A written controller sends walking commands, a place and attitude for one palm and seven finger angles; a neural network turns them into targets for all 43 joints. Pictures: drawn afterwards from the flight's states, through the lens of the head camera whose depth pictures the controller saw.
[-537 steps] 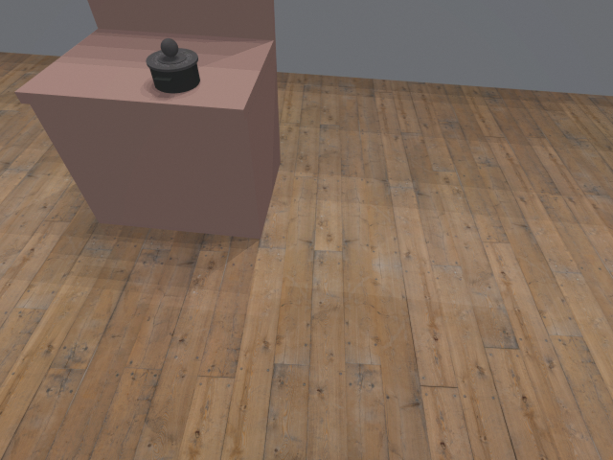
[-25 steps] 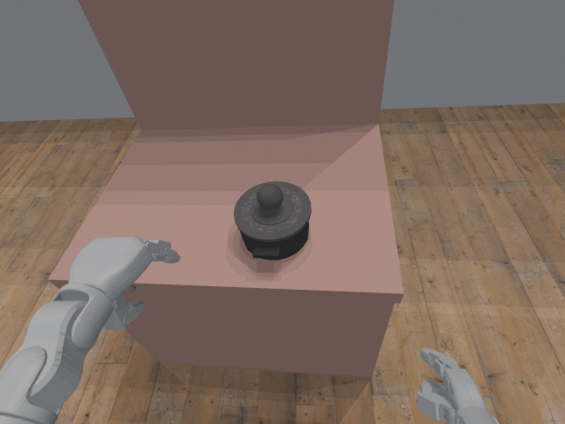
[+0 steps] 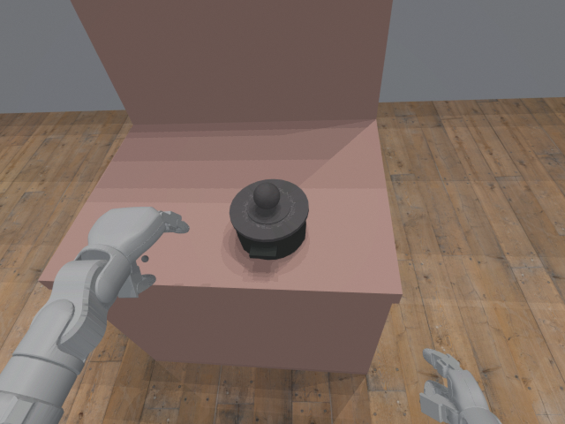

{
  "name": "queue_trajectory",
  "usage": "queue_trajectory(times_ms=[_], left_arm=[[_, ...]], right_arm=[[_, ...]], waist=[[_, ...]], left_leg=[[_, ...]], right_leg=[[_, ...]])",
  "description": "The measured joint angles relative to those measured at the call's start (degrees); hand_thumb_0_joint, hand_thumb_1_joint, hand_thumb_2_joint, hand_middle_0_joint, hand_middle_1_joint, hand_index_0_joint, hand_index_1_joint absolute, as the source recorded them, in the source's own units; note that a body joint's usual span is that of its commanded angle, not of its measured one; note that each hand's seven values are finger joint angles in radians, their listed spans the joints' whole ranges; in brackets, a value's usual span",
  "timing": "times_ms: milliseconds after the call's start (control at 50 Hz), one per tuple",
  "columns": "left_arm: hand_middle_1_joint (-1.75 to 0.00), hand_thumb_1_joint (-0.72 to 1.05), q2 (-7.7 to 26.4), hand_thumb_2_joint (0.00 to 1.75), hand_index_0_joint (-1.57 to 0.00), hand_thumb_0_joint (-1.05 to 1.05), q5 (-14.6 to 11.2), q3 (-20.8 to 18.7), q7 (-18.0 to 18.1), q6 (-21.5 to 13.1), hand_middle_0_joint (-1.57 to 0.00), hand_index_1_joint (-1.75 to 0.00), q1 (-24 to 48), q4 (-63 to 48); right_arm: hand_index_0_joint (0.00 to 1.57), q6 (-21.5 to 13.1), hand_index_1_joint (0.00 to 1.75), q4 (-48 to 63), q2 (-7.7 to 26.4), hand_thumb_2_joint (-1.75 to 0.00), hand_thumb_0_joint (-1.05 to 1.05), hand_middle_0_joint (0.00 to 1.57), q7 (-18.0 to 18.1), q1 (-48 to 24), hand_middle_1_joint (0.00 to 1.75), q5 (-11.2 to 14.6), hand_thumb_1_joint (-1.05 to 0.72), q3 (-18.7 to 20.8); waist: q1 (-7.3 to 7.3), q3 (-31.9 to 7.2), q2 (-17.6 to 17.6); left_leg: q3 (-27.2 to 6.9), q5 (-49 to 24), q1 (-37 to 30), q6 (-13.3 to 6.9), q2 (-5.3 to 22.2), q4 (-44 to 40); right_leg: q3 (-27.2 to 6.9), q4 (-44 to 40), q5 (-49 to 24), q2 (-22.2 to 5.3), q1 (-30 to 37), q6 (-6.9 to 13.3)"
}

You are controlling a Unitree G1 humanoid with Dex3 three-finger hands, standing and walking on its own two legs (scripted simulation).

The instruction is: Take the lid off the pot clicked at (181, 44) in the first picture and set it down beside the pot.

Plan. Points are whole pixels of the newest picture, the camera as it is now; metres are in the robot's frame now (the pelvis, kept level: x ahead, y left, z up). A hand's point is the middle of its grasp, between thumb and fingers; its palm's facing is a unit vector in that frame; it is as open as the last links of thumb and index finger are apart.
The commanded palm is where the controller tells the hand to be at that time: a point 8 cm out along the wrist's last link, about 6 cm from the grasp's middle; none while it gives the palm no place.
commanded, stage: move the open hand above the knob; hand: left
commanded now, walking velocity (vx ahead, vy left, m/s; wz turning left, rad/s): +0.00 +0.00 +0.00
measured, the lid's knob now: (266, 195) +0.52 +0.08 -0.01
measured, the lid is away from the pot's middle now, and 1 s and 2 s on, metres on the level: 0.00 0.00 0.00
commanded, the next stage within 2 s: none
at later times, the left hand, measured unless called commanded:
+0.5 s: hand (195, 221) +0.39 +0.17 +0.07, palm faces -0.26 -0.05 -0.97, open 10.2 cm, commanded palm +0.37 +0.17 +0.14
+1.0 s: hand (227, 197) +0.43 +0.12 +0.08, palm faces -0.25 -0.04 -0.97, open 10.2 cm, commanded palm +0.43 +0.12 +0.14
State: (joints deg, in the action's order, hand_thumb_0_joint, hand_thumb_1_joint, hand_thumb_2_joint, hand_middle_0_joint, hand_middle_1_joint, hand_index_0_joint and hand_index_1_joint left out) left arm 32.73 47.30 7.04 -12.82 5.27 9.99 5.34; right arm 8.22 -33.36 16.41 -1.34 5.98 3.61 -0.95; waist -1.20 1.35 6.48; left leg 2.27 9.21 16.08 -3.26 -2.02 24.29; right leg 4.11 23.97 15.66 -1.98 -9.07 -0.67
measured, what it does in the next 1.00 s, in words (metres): stands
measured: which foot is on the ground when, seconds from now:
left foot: down 0.00-1.00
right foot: down 0.00-1.00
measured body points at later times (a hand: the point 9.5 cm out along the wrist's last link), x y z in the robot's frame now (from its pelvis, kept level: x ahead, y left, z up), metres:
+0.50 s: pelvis +0.01 -0.01 +0.00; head +0.04 -0.06 +0.44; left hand +0.39 +0.17 +0.13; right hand +0.18 -0.25 -0.13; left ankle +0.04 +0.08 -0.74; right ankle -0.03 -0.13 -0.74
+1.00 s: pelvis +0.02 -0.02 -0.01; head +0.05 -0.07 +0.44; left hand +0.44 +0.12 +0.13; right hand +0.18 -0.26 -0.13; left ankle +0.04 +0.08 -0.74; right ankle -0.03 -0.13 -0.74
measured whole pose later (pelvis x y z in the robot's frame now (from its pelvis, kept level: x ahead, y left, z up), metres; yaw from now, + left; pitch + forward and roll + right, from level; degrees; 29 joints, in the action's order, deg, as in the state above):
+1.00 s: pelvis +0.02 -0.02 -0.01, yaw -1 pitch +5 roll +1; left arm 23.5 49.5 17.2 -11.1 13.4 36.6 29.3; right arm 10.9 -35.6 15.9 -1.5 6.6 5.3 -1.1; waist 1.5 -2.0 5.5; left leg 2.5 12.6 21.2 -1.5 -0.7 28.7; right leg 3.5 30.0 19.8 -0.9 -15.2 1.0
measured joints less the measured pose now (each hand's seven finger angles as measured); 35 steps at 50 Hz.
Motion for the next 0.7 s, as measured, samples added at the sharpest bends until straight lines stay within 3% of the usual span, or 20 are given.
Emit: queue_trajectory(times_ms=[300, 700], left_arm=[[-0.09, -0.27, -2.74, 1.33, -0.82, 0.00, 1.09, 4.60, 0.69, 2.90, -0.82, -0.09, 8.81, 6.59], [-0.09, -0.27, -5.85, 1.33, -0.82, 0.00, 1.52, 7.04, 1.26, 5.55, -0.82, -0.09, 17.31, 13.54]], right_arm=[[0.20, 0.98, 0.30, -0.50, -0.17, -0.90, 0.01, 0.20, -0.07, 0.42, 0.29, 0.58, -0.90, -0.31], [0.20, 1.78, 0.30, -1.04, 0.43, -0.90, 0.01, 0.20, -0.60, 1.64, 0.29, 1.27, -0.91, 0.35]], waist=[[0.77, -0.44, -0.38], [2.24, -2.24, -0.62]], left_leg=[[0.01, 0.99, 1.56, 0.57, 0.30, 1.23], [0.47, 3.01, 3.54, 1.37, 0.95, 3.19]], right_leg=[[-0.10, 1.96, 1.40, 0.23, -1.93, 0.57], [-0.72, 4.36, 3.51, 0.75, -4.35, 1.27]])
